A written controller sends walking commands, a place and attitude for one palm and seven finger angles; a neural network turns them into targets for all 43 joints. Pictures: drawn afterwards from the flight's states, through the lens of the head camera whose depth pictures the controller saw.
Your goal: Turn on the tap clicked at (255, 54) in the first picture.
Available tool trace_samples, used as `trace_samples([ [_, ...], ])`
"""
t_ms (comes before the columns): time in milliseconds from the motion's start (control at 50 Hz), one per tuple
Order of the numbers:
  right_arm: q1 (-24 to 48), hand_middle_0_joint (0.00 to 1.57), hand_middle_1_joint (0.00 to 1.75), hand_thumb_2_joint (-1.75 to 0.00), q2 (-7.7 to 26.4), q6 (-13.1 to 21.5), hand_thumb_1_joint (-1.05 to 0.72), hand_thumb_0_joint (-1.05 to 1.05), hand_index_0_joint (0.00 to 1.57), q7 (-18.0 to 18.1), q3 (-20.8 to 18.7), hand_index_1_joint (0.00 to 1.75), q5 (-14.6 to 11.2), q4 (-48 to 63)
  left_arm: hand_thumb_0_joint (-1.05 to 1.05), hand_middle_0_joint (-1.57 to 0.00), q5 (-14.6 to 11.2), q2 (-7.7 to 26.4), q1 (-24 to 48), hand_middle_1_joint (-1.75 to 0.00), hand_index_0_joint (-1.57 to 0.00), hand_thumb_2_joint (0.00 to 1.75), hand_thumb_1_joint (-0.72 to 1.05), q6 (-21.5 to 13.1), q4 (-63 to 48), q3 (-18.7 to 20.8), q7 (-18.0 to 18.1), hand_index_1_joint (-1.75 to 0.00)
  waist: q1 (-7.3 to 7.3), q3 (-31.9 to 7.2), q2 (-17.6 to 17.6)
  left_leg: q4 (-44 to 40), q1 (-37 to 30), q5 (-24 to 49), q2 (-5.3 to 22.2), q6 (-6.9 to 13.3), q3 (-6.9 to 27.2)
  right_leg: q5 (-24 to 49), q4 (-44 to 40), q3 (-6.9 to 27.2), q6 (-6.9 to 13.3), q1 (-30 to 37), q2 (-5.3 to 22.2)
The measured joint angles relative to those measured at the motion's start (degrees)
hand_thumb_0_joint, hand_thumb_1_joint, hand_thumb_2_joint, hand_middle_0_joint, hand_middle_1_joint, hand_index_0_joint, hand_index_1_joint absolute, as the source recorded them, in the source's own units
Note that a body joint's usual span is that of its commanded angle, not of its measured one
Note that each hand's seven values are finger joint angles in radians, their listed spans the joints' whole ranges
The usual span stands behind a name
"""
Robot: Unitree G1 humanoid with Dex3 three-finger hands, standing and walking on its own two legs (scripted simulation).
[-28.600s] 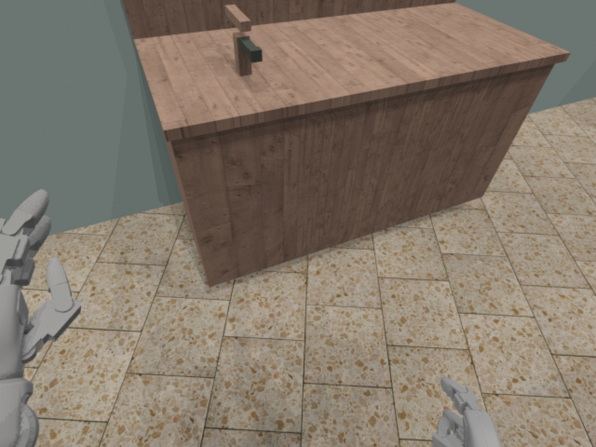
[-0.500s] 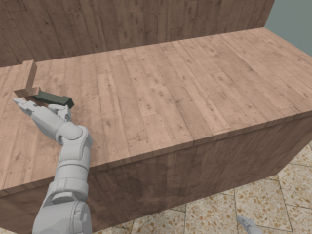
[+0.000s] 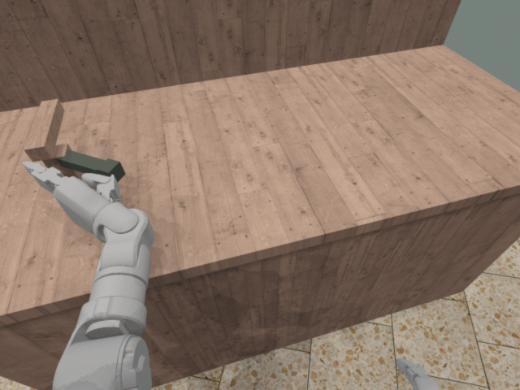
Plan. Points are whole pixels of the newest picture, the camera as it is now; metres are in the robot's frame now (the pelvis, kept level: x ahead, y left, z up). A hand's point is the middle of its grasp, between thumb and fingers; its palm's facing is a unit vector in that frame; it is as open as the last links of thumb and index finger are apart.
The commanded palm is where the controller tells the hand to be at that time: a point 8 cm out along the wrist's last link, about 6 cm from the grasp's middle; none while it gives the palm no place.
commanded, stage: push the lever round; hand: left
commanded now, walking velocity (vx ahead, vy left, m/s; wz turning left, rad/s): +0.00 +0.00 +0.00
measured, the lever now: (111, 171) +0.41 +0.28 +0.12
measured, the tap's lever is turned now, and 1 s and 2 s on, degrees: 53 53 53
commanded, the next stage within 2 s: none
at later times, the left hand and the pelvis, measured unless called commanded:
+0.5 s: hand (113, 181) +0.39 +0.27 +0.12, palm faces +0.89 -0.46 -0.01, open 8.6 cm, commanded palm +0.39 +0.27 +0.12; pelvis +0.01 -0.01 +0.00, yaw +0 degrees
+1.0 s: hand (113, 181) +0.39 +0.27 +0.12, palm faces +0.88 -0.47 -0.01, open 8.6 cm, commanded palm +0.40 +0.27 +0.12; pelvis +0.01 -0.01 +0.00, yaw +0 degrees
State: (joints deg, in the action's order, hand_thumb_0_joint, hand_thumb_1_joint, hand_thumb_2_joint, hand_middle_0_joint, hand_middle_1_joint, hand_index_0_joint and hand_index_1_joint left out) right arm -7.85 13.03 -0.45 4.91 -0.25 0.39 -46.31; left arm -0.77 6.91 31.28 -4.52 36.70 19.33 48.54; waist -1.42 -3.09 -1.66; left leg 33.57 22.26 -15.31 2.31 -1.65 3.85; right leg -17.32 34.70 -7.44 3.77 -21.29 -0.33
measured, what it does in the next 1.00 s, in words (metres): stands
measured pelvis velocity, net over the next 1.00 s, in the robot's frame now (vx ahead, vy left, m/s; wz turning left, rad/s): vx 0.01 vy -0.01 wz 0.01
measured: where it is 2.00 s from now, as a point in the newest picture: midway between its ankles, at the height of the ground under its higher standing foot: outside the picture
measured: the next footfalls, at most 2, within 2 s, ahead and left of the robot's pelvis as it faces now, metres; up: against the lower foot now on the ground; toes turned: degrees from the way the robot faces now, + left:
none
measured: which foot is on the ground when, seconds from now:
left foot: down 0.00-1.00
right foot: down 0.00-1.00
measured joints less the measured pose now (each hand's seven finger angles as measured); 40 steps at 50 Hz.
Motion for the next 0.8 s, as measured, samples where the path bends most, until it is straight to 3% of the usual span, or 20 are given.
trace_samples([
  [800, 0.64, 0.2, 0.3, -0.9, 0.13, -0.2, -0.91, 0.01, 0.2, 0.23, 0.08, 0.3, 0.05, 0.35, 0.01, -0.15, -0.12, -0.15, -1.78, -0.15, 0.0, 0.9, 0.9, 0.64, -2.31, 0.21, -1.3, 0.0, -0.61, 0.04, 0.07, -0.95, -1.12, -0.42, 0.08, 0.32, 0.44, -0.89, -0.41, -0.47, 0.42, 1.06, -0.14],
])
